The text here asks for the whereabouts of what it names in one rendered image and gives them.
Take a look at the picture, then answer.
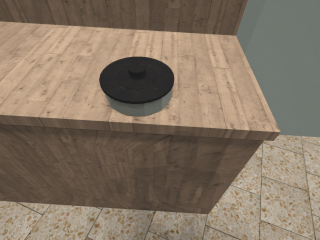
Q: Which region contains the knob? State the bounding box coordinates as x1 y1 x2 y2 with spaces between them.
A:
128 63 146 78

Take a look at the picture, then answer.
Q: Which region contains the pot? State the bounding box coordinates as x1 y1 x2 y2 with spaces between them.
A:
105 90 172 117

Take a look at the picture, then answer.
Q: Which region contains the lid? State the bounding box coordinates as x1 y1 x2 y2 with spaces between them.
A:
99 56 175 104

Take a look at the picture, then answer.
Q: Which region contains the table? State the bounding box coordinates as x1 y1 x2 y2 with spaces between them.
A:
0 0 281 214

